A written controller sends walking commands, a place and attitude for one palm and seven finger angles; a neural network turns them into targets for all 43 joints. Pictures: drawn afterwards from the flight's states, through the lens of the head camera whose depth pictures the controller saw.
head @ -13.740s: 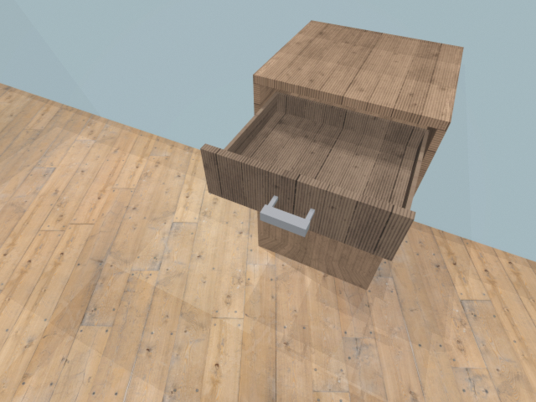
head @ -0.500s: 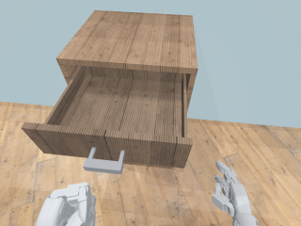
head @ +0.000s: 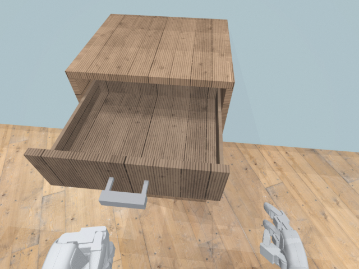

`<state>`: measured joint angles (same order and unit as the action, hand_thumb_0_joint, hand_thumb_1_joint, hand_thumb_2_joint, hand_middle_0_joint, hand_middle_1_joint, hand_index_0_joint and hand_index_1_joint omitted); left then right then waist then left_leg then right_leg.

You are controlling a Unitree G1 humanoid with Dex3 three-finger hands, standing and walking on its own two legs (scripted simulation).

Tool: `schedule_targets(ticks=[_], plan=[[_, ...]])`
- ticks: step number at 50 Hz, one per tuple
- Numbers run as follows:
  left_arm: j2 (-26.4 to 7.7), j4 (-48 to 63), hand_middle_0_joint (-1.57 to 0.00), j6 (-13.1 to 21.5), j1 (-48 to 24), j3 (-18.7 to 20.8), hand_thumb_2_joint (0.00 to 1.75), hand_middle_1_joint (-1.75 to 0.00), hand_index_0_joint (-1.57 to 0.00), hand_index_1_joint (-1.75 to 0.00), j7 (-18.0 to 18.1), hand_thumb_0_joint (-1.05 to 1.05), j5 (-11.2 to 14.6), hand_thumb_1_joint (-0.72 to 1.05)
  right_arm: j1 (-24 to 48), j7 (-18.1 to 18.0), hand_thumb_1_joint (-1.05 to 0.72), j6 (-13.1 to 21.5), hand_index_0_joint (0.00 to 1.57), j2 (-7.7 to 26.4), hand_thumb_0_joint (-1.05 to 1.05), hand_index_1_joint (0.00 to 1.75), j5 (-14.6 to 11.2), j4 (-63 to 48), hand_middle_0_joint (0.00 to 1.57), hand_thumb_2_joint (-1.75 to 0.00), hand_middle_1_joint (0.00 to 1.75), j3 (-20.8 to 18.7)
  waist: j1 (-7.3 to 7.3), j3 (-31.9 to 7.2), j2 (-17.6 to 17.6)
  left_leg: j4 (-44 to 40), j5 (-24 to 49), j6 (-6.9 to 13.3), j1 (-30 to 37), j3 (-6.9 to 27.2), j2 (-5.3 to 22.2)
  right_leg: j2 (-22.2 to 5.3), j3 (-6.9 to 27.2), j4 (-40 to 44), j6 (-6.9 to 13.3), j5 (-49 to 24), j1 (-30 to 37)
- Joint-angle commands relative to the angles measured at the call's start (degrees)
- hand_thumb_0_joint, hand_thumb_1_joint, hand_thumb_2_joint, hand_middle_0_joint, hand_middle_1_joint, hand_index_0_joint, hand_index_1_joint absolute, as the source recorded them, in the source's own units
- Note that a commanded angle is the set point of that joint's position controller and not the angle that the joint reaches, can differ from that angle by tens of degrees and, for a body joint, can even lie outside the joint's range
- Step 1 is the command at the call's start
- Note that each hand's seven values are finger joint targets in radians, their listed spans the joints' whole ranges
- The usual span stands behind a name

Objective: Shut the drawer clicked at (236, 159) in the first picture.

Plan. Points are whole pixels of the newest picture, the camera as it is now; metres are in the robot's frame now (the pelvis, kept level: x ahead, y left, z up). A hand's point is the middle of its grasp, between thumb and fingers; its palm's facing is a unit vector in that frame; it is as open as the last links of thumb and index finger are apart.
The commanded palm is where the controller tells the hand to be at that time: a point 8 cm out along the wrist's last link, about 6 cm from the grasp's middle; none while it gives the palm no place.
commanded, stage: raise the hand and make a fist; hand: left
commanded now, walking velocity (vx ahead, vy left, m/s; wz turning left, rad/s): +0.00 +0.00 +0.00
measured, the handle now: (126, 191) +0.29 +0.15 +0.01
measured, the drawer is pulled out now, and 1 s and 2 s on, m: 0.29 0.29 0.29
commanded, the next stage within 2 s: bring the fist close to the handle in 0.10 s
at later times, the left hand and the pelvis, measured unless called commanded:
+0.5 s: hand (123, 262) +0.13 +0.11 +0.08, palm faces +0.00 -1.00 -0.04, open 3.3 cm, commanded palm +0.09 +0.17 +0.08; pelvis +0.00 -0.02 -0.01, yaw +1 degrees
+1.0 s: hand (132, 247) +0.17 +0.11 +0.03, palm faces -0.03 -1.00 -0.02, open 3.3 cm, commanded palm +0.14 +0.17 +0.03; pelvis -0.01 -0.02 -0.03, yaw +0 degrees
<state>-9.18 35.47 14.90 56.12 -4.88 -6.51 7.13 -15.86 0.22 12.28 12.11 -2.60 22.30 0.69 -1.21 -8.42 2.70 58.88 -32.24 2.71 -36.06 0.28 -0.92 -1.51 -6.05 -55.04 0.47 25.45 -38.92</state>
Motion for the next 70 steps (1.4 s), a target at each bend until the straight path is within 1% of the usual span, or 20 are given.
schedule_targets(ticks=[1,3,5,10,15,18,21,24,28,37,39,46,48,54,57,58,60,65,67,70], plan=[[-2.1,12.8,-1.40,4.6,5.3,1.7,0.90,-1.60,-1.40,-1.60,1.0,0.00,0.7,0.90,6.0,-0.4,-0.90,3.6,0.20,4.9,0.00,0.30,-0.1,-10.9,0.20,-0.90,0.30,-2.7,-0.29,-2.1,-2.2,-11.3,18.7,-1.9,-1.7,3.5,1.3,1.4,0.3,6.4,1.3,-7.7,7.1],[-3.1,12.1,-1.40,4.8,5.0,3.0,0.90,-1.60,-1.40,-1.60,1.2,0.00,0.8,0.90,6.6,-0.8,-0.90,3.5,0.20,5.1,0.00,0.30,-0.3,-10.8,0.20,-0.90,0.30,-2.9,-0.39,-1.7,-2.5,-11.0,17.6,-1.6,-2.2,3.1,1.2,1.3,1.0,7.0,1.4,-7.5,7.5],[-1.7,12.5,-1.40,5.0,5.7,1.3,0.90,-1.60,-1.40,-1.60,0.9,0.00,0.9,0.90,6.3,-0.7,-0.90,3.6,0.20,4.9,0.00,0.30,-0.2,-11.1,0.20,-0.90,0.30,-2.7,-0.23,-2.0,-2.1,-11.0,17.6,-1.5,-1.9,3.0,1.1,1.2,1.1,7.0,1.3,-7.6,7.7],[-2.5,11.8,-1.40,4.9,5.4,2.3,0.90,-1.60,-1.40,-1.60,0.4,0.00,1.0,0.90,6.6,-1.1,-0.90,3.6,0.20,4.8,0.00,0.30,-0.4,-10.8,0.20,-0.90,0.30,-2.7,-0.25,-2.2,-3.3,-10.7,16.9,-1.2,-2.3,2.6,0.8,0.9,2.1,7.8,1.3,-7.7,8.8],[-1.9,5.9,-1.40,5.8,1.0,2.3,0.90,-1.60,-1.40,-1.60,-0.5,0.00,1.2,0.90,6.7,-1.7,-0.90,3.3,0.20,5.2,0.00,0.30,-0.1,-9.7,0.20,-0.90,0.30,-2.7,1.02,1.3,-4.9,-9.5,13.1,-0.9,-5.1,2.5,0.3,0.8,3.0,8.8,1.1,-3.9,6.0],[-3.0,4.9,-1.40,7.2,-2.8,3.3,0.90,-1.60,-1.40,-1.60,-0.6,0.00,1.4,0.90,6.2,-2.0,-0.90,3.3,0.20,5.6,0.00,0.30,0.2,-9.5,0.20,-0.90,0.30,-2.7,1.19,-0.3,-4.2,-8.4,12.1,-0.8,-5.9,2.3,0.0,0.6,3.9,8.7,1.2,-2.4,5.4],[-2.9,4.3,-1.40,8.8,-2.7,3.8,0.90,-1.60,-1.40,-1.60,-0.7,0.00,1.6,0.90,5.2,-2.0,-0.90,3.1,0.20,5.3,0.00,0.30,0.2,-9.3,0.20,-0.90,0.30,-3.0,0.75,-4.7,-2.4,-7.1,15.1,-0.9,-5.1,1.9,0.0,0.6,4.2,7.1,1.3,-6.4,6.4],[-3.2,2.3,-1.40,9.7,-4.7,5.0,0.90,-1.60,-1.40,-1.60,-0.6,0.00,2.2,0.90,5.1,-2.1,-0.90,2.8,0.20,5.1,0.00,0.30,0.4,-8.6,0.20,-0.90,0.30,-3.1,0.88,-6.0,-3.2,-6.3,15.7,-1.0,-6.1,1.9,-0.1,0.5,4.6,6.7,1.3,-7.6,6.9],[-3.4,-2.2,-1.40,10.1,-6.5,5.8,0.90,-1.60,-1.40,-1.60,-1.2,0.00,2.5,0.90,6.1,-2.4,-0.90,2.3,0.20,5.5,0.00,0.30,0.3,-8.0,0.20,-0.90,0.30,-3.3,1.18,-4.9,-4.3,-5.3,14.8,-1.0,-8.3,1.7,-0.1,0.2,5.6,7.0,1.2,-6.9,6.6],[-3.4,-5.6,-1.40,11.4,-9.9,6.2,0.90,-1.60,-1.40,-1.60,-1.1,0.00,2.9,0.90,5.7,-2.4,-0.90,1.7,0.20,5.7,0.00,0.30,0.5,-7.2,0.20,-0.90,0.30,-3.6,1.43,-7.0,-3.7,-4.1,15.6,-1.1,-9.8,1.7,-0.1,0.2,5.3,4.7,1.1,-9.0,5.5],[-2.8,-6.1,-1.40,12.4,-10.1,5.8,0.90,-1.60,-1.40,-1.60,-0.7,0.00,2.4,0.90,5.6,-2.3,-0.90,1.5,0.20,5.9,0.00,0.30,0.8,-7.2,0.20,-0.90,0.30,-3.6,1.15,-7.9,-3.1,-3.9,16.6,-1.2,-9.6,1.8,0.0,0.6,4.4,3.2,1.4,-9.9,4.5],[-1.1,-8.7,-1.40,14.1,-14.6,3.0,0.90,-1.60,-1.40,-1.60,-0.4,0.00,1.9,0.90,5.7,-1.8,-0.90,1.4,0.20,6.5,0.00,0.30,1.2,-7.1,0.20,-0.90,0.30,-3.6,2.20,-9.5,-2.5,-1.9,15.4,-1.3,-11.3,2.1,0.0,0.7,3.9,0.4,1.4,-8.8,0.7],[-2.8,-10.3,-1.40,13.8,-14.6,4.8,0.90,-1.60,-1.40,-1.60,-0.1,0.00,1.4,0.90,6.0,-1.9,-0.90,0.9,0.20,6.6,0.00,0.30,1.3,-6.7,0.20,-0.90,0.30,-3.7,1.74,-9.7,-3.1,-1.4,16.0,-1.4,-12.4,2.2,0.2,0.8,4.0,-0.2,1.6,-9.2,0.6],[-2.3,-10.9,-1.40,13.9,-18.9,4.5,0.90,-1.60,-1.40,-1.60,0.9,0.00,0.9,0.90,5.8,-1.8,-0.90,0.1,0.20,6.6,0.00,0.30,1.5,-7.3,0.20,-0.90,0.30,-3.3,1.79,-11.7,-2.5,-0.2,15.3,-1.4,-13.7,2.2,0.1,0.8,4.1,-2.0,1.7,-8.4,-0.9],[-1.5,-12.2,-1.40,13.9,-22.3,3.3,0.90,-1.60,-1.40,-1.60,1.3,0.00,1.0,0.90,5.7,-1.7,-0.90,-0.1,0.20,6.9,0.00,0.30,1.6,-7.2,0.20,-0.90,0.30,-3.0,2.69,-11.2,-2.0,0.8,14.0,-1.4,-14.6,2.4,0.1,0.9,4.0,-2.4,1.6,-6.9,-3.0],[-2.5,-13.1,-1.40,13.9,-23.9,4.5,0.90,-1.60,-1.40,-1.60,1.6,0.00,0.8,0.90,5.6,-1.8,-0.90,-0.1,0.20,7.1,0.00,0.30,1.7,-6.7,0.20,-0.90,0.30,-3.1,3.04,-11.5,-3.8,1.3,13.9,-1.4,-15.3,2.7,0.2,1.0,4.0,-2.8,1.6,-6.7,-3.3],[-1.9,-15.1,-1.40,13.8,-24.2,4.2,0.90,-1.60,-1.40,-1.60,1.6,0.00,0.8,0.90,5.5,-1.7,-0.90,-0.3,0.20,7.1,0.00,0.30,1.8,-6.7,0.20,-0.90,0.30,-3.0,2.98,-11.5,-4.3,1.7,12.6,-1.4,-16.7,2.5,0.1,0.9,4.3,-2.9,1.5,-5.4,-3.6],[-3.5,-9.9,-1.40,12.8,-20.3,5.2,0.90,-1.60,-1.40,-1.60,1.1,0.00,1.5,0.90,5.1,-1.4,-0.90,-1.0,0.20,7.0,0.00,0.30,1.3,-8.0,0.20,-0.90,0.30,-3.2,0.83,-18.0,-0.3,0.2,18.6,-1.7,-12.5,2.2,0.1,0.8,3.6,-3.7,1.9,-11.8,0.6],[-2.4,-8.8,-1.40,12.0,-20.3,3.3,0.90,-1.60,-1.40,-1.60,1.2,0.00,1.4,0.90,5.0,-1.3,-0.90,-1.2,0.20,6.9,0.00,0.30,1.2,-8.2,0.20,-0.90,0.30,-3.2,1.48,-16.9,0.6,-0.1,20.5,-1.8,-11.2,2.3,0.3,0.8,3.1,-3.5,1.7,-13.4,0.1],[-0.5,-11.4,-1.40,10.7,-19.2,2.0,0.90,-1.60,-1.40,-1.60,1.8,0.00,1.2,0.90,5.1,-1.2,-0.90,-1.7,0.20,6.8,0.00,0.30,1.2,-8.1,0.20,-0.90,0.30,-3.1,2.60,-12.6,-3.4,-0.5,18.1,-1.7,-13.1,2.8,0.4,1.1,2.5,-2.7,1.5,-11.4,-1.2]])
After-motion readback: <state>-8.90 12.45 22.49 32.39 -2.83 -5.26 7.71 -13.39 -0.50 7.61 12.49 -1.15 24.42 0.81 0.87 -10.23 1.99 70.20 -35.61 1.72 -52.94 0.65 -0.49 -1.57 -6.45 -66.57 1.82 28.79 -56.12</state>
